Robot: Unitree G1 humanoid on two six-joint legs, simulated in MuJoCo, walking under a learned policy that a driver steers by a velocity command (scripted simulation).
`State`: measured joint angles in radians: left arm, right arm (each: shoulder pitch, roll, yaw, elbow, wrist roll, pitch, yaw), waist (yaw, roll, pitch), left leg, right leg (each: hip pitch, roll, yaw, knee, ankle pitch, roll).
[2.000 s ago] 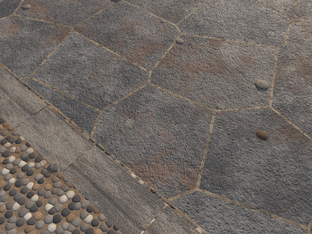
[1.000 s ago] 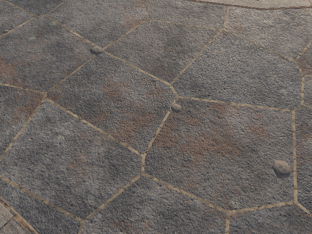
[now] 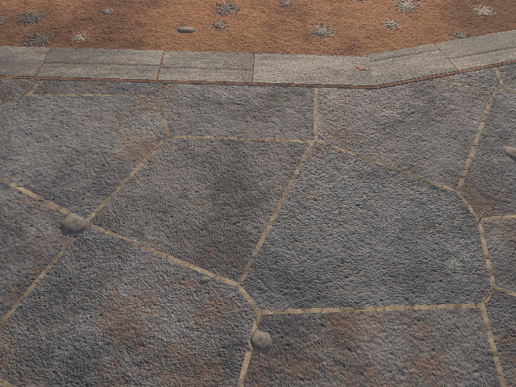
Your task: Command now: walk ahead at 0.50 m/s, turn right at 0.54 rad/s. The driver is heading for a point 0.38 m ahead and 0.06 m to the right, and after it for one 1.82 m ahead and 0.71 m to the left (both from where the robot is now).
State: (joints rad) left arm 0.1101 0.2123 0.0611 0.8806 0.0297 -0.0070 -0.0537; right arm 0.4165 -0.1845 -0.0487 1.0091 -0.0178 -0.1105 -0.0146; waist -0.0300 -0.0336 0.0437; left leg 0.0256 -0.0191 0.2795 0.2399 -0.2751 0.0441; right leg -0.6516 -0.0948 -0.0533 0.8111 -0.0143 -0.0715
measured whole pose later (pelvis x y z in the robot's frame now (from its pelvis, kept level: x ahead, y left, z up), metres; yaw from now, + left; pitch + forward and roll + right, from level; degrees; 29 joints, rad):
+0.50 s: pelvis +0.24 -0.06 +0.00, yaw -9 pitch +0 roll +0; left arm 0.28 0.21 0.04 0.94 0.01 -0.06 0.01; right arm 0.21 -0.23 -0.05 0.90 -0.02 -0.01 0.01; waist 0.00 0.05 0.08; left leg -0.60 0.07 0.01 0.86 -0.12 0.01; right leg -0.04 0.11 -0.08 0.25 -0.21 -0.12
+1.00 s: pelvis +0.33 -0.06 +0.00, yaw +7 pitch +1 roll -1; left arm 0.13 0.25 0.04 0.81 0.02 0.05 0.03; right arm 0.25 -0.28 -0.08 0.82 -0.02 0.03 0.00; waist -0.04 -0.01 0.06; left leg -0.33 -0.12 -0.09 0.42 -0.11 0.10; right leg -0.50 -0.02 0.08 0.94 -0.39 0.05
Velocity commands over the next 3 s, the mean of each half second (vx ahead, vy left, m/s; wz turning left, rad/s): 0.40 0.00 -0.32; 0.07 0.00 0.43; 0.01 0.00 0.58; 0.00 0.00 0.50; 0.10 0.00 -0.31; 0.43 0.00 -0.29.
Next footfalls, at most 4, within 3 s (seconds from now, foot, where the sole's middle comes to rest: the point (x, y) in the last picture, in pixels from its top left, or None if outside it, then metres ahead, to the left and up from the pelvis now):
0.16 right None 0.23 -0.10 -0.78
0.68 left None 0.43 0.01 -0.78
1.20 right None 0.41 -0.19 -0.78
1.68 left None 0.30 0.00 -0.78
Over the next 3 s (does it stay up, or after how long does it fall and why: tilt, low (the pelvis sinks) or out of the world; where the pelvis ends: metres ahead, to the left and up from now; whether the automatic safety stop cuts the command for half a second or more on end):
stays up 0.55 -0.02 -0.02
